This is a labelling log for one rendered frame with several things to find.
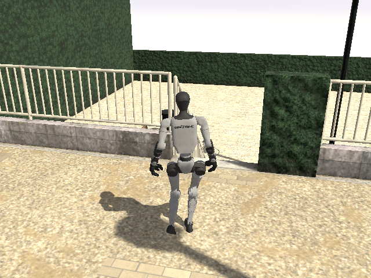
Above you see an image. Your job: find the robot right upper arm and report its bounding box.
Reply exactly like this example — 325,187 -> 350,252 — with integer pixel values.
195,116 -> 212,148

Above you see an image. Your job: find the robot left foot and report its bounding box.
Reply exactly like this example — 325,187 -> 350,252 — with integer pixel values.
166,225 -> 176,235

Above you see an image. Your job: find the robot right hand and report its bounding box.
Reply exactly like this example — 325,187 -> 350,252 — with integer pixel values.
205,160 -> 217,172

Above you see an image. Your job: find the robot right forearm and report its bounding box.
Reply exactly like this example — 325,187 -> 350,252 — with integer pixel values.
206,139 -> 216,162

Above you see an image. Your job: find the robot left forearm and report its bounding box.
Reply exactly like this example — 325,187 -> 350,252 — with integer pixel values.
151,141 -> 162,166

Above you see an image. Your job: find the robot left upper arm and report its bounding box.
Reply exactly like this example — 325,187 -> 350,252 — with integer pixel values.
157,118 -> 172,150

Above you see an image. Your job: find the robot left hand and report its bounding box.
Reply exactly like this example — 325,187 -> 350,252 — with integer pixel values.
150,164 -> 163,177

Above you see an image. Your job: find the robot left thigh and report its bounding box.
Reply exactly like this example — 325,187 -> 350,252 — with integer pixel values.
166,162 -> 181,199

